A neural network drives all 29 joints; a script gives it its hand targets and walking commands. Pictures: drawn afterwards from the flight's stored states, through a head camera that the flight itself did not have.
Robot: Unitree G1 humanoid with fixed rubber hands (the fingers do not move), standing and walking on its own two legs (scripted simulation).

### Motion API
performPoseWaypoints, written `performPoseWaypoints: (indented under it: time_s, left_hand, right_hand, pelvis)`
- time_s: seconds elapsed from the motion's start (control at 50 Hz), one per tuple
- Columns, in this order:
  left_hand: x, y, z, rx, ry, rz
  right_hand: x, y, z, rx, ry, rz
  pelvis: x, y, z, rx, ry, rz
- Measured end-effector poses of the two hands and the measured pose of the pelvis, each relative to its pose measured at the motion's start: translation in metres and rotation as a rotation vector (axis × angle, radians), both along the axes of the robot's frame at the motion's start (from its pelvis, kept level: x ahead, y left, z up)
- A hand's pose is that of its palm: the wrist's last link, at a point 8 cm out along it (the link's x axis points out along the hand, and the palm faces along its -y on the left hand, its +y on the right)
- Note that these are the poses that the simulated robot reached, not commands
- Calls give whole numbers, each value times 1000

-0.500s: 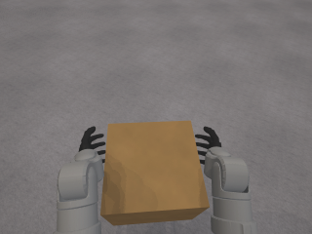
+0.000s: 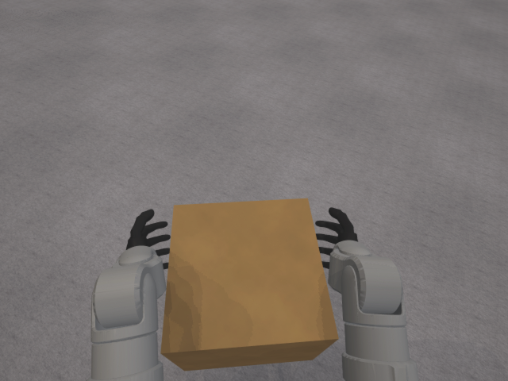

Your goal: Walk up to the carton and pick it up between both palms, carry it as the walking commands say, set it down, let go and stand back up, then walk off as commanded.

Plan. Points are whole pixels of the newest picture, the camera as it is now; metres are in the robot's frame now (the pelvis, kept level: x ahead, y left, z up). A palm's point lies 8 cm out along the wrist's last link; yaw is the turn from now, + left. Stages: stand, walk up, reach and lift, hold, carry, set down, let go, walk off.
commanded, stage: carry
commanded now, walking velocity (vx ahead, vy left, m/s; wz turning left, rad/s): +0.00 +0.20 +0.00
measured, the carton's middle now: (245, 285) +0.29 +0.01 -0.01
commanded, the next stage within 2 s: none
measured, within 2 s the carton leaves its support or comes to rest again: neither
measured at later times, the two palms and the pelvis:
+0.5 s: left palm (39, 293) +0.24 +0.26 +0.09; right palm (275, 304) +0.22 -0.03 +0.09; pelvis -0.07 +0.13 +0.00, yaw +1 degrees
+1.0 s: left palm out of the picture +0.17 +0.36 +0.10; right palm (190, 373) +0.15 +0.07 +0.09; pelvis -0.14 +0.23 +0.01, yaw +0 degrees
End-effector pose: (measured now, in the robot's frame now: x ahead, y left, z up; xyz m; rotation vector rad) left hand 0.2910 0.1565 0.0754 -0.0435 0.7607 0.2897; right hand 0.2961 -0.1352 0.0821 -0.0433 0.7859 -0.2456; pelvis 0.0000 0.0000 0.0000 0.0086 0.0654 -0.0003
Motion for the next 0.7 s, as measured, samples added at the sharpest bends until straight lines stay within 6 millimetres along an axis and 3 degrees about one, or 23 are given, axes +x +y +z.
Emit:
performPoseWaypoints:
  time_s: [0.08,0.18,0.28,0.36,0.5,0.58,0.7]
  left_hand:
    - [-17,21,6,8,-9,43]
    - [-25,27,18,46,-46,27]
    - [-34,31,20,68,6,-50]
    - [-38,46,25,60,-12,-79]
    - [-54,108,14,29,-51,-64]
    - [-82,149,0,4,4,-5]
    - [-103,176,11,15,-18,48]
  right_hand:
    - [-7,21,1,20,-8,33]
    - [-22,27,-1,61,-46,16]
    - [-53,31,-5,67,4,-49]
    - [-64,47,3,73,-15,-92]
    - [-74,109,4,43,-52,-76]
    - [-83,148,-1,0,2,-2]
    - [-92,177,3,27,-19,38]
  pelvis:
    - [-12,15,0,-6,2,-7]
    - [-26,30,-6,12,4,-17]
    - [-40,52,6,23,2,-4]
    - [-52,74,10,34,6,-4]
    - [-71,129,-3,28,5,8]
    - [-82,149,0,2,-1,2]
    - [-99,170,0,-5,2,-8]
